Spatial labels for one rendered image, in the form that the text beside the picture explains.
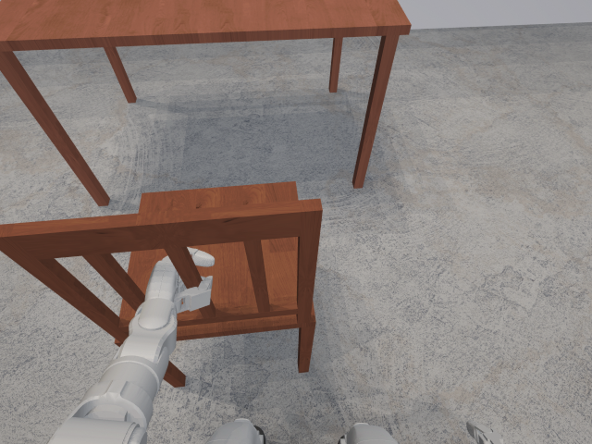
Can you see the left robot thigh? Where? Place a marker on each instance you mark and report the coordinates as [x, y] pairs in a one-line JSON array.
[[236, 433]]

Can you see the right robot hand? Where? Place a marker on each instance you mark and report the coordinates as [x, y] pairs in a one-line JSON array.
[[482, 434]]

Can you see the robot left forearm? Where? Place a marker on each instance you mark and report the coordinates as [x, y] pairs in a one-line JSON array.
[[132, 379]]

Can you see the left robot hand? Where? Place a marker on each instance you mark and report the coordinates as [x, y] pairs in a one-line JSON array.
[[166, 283]]

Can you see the chair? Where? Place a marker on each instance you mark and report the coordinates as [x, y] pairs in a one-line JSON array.
[[264, 241]]

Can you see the right robot thigh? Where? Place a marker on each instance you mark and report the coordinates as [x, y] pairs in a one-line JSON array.
[[367, 434]]

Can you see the robot thigh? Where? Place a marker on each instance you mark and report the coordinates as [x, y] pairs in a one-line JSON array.
[[236, 433], [367, 434]]

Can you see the table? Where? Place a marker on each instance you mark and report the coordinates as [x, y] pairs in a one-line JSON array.
[[67, 24]]

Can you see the robot left upper arm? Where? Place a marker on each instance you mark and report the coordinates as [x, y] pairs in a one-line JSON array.
[[78, 430]]

